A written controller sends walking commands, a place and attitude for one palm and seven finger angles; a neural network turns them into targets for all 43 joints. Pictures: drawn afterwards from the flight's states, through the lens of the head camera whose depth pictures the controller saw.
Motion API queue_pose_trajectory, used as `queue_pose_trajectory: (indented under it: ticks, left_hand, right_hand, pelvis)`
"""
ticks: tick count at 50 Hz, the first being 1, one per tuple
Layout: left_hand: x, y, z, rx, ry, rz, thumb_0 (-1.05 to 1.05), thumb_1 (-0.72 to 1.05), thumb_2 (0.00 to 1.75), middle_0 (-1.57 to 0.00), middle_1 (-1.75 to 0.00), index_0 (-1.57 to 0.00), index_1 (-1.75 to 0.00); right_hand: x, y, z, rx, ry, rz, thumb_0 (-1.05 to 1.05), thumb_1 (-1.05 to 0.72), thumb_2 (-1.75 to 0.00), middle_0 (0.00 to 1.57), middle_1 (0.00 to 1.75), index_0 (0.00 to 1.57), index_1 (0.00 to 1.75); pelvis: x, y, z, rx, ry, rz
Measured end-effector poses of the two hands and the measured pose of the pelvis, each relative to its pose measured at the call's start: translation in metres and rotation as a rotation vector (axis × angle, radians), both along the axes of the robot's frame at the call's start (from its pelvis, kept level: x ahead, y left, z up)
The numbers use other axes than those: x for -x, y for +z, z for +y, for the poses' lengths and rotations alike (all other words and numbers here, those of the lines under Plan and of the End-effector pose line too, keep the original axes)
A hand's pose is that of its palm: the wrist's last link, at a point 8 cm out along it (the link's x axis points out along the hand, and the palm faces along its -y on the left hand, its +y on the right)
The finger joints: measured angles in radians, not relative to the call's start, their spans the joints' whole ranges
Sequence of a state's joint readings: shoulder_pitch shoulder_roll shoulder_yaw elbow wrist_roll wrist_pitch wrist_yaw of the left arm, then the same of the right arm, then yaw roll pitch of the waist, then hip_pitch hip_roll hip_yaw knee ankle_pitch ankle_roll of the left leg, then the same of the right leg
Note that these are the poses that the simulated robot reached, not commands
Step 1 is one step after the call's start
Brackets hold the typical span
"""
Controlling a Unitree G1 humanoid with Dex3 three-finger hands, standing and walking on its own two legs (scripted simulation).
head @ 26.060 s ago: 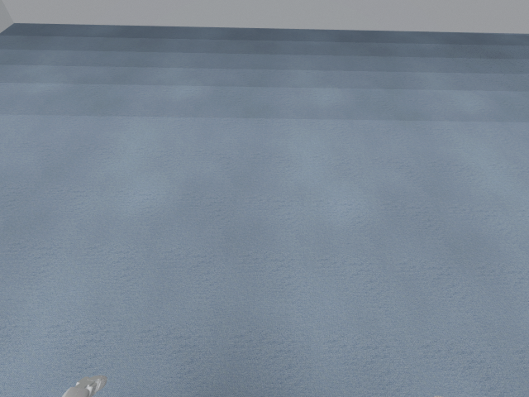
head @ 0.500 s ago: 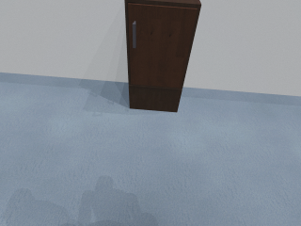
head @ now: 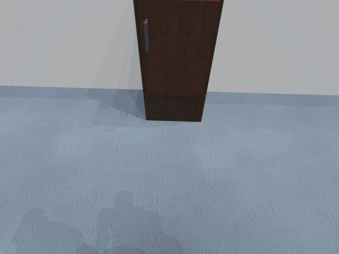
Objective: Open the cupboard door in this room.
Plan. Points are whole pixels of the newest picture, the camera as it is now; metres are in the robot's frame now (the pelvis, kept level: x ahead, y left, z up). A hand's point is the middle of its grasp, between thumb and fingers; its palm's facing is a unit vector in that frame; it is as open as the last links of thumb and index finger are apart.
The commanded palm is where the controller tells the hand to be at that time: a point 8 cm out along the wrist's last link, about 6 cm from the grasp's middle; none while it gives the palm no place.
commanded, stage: walk to a spot facing it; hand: left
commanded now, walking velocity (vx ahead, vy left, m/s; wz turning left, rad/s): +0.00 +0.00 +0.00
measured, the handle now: (147, 35) +1.17 +0.21 -0.04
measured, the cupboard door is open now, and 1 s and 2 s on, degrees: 0 0 0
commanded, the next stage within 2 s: take the last steps up to it in 0.74 s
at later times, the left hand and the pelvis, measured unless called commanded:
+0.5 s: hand out of the picture +0.10 +0.14 -0.18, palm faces +0.05 -0.97 -0.24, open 7.3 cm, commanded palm none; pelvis +0.09 -0.05 -0.02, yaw -2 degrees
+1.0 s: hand (134, 228) +0.23 +0.13 -0.19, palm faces +0.14 -0.98 -0.16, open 7.4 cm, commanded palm none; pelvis +0.32 -0.02 -0.03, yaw +2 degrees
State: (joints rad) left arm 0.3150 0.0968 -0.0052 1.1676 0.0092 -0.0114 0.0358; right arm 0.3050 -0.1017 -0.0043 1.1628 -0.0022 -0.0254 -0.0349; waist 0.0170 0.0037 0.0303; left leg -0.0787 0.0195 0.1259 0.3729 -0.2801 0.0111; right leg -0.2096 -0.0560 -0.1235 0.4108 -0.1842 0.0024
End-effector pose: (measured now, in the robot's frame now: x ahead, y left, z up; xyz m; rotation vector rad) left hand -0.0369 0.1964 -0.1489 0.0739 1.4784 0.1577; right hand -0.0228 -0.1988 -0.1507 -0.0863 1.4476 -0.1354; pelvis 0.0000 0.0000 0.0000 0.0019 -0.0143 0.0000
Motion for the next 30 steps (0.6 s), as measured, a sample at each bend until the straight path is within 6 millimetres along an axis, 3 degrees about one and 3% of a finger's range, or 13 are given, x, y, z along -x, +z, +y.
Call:
queue_pose_trajectory:
  ticks: [9, 15, 22, 25, 30]
  left_hand:
    - [-0.031, -0.001, 0.014, -0.033, -0.026, -0.042, 0.01, 0.92, 0.90, -0.20, -0.30, -0.20, -0.29]
    - [-0.050, -0.004, 0.013, -0.037, -0.062, -0.018, 0.01, 0.92, 0.90, -0.20, -0.30, -0.20, -0.29]
    - [-0.115, -0.002, -0.003, -0.085, -0.086, -0.068, 0.01, 0.92, 0.90, -0.20, -0.30, -0.20, -0.29]
    - [-0.130, 0.004, -0.011, -0.102, -0.033, -0.124, 0.01, 0.92, 0.90, -0.20, -0.30, -0.20, -0.29]
    - [-0.128, 0.016, -0.032, -0.077, -0.014, -0.032, 0.00, 0.92, 0.90, -0.20, -0.30, -0.20, -0.29]
  right_hand:
    - [-0.002, -0.003, 0.005, -0.007, -0.024, 0.005, 0.00, -0.91, -0.90, 0.20, 0.30, 0.20, 0.30]
    - [0.002, -0.012, -0.003, -0.015, -0.086, 0.032, 0.00, -0.91, -0.90, 0.20, 0.30, 0.20, 0.30]
    - [0.008, -0.025, -0.026, -0.056, -0.113, 0.164, 0.00, -0.91, -0.90, 0.20, 0.30, 0.20, 0.30]
    - [-0.021, -0.019, -0.045, -0.058, -0.071, 0.190, 0.00, -0.91, -0.90, 0.20, 0.30, 0.20, 0.30]
    - [-0.121, -0.008, -0.080, -0.005, -0.037, 0.028, 0.01, -0.91, -0.90, 0.20, 0.30, 0.20, 0.30]
  pelvis:
    - [-0.013, -0.002, 0.000, 0.001, -0.011, -0.004]
    - [-0.034, -0.010, -0.007, -0.022, -0.049, -0.001]
    - [-0.075, -0.022, -0.035, -0.021, -0.041, 0.009]
    - [-0.093, -0.017, -0.047, -0.031, -0.029, 0.010]
    - [-0.126, -0.003, -0.056, -0.043, -0.047, 0.018]
